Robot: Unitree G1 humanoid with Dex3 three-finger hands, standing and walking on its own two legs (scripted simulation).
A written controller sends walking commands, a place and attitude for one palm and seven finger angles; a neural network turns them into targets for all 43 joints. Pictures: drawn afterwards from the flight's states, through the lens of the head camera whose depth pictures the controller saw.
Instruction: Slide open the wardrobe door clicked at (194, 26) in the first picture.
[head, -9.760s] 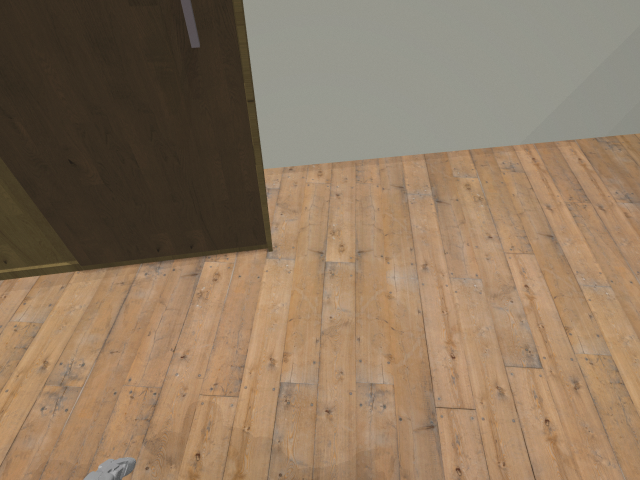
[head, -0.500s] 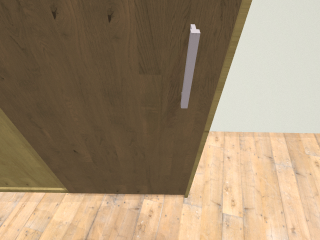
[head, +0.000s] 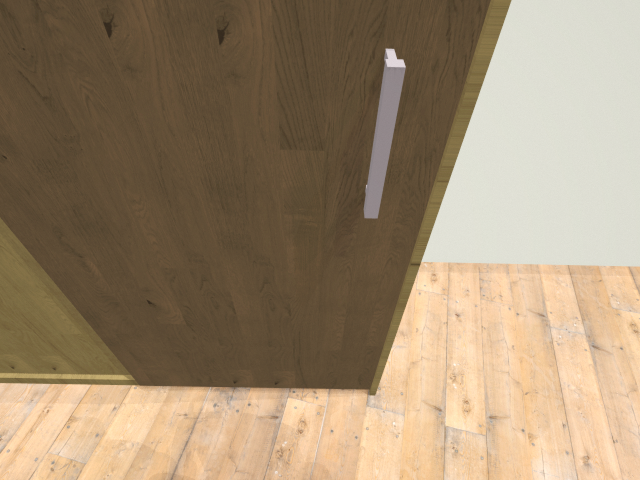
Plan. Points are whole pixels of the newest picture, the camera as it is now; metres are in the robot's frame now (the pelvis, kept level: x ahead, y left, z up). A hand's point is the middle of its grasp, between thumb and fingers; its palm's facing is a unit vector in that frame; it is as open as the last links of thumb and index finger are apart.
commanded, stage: shuffle to correct the standing spot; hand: right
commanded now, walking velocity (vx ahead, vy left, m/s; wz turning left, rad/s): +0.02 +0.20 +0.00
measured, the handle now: (379, 142) +0.49 -0.04 +0.19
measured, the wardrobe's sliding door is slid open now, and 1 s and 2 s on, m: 0.00 0.00 0.00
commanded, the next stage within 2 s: come to a stop and stand still in 0.24 s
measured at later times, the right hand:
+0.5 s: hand out of the picture +0.00 -0.11 -0.18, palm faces +0.06 +0.98 -0.17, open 7.4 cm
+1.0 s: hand out of the picture +0.04 -0.17 -0.18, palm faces +0.03 +0.99 -0.17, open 7.4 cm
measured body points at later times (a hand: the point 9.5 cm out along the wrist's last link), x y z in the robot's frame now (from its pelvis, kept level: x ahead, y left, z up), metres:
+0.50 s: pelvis +0.02 +0.05 -0.01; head +0.05 +0.05 +0.44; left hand +0.03 +0.29 -0.16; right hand +0.00 -0.16 -0.16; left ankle +0.01 +0.09 -0.74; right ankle -0.01 -0.08 -0.71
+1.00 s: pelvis +0.03 +0.00 +0.00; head +0.04 -0.02 +0.45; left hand +0.05 +0.23 -0.15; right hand +0.04 -0.22 -0.17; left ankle +0.01 +0.09 -0.74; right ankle +0.05 -0.09 -0.74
